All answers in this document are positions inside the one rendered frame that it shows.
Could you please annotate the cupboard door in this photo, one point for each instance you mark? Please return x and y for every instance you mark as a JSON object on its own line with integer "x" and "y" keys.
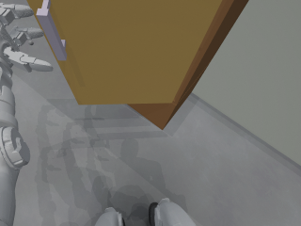
{"x": 124, "y": 52}

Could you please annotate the left robot upper arm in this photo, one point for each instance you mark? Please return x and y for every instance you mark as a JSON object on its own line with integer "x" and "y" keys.
{"x": 14, "y": 154}

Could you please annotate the robot left thigh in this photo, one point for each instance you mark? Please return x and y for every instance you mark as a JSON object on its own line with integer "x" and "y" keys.
{"x": 111, "y": 218}

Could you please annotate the handle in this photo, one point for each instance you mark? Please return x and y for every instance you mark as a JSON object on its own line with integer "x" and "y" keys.
{"x": 47, "y": 23}

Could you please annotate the robot right shin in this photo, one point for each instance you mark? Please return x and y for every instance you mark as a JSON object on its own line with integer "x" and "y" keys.
{"x": 162, "y": 201}

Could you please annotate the robot left hand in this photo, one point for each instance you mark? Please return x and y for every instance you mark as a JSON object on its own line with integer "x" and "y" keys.
{"x": 16, "y": 38}

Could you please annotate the left robot forearm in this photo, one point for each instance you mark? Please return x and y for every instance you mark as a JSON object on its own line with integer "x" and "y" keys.
{"x": 7, "y": 98}

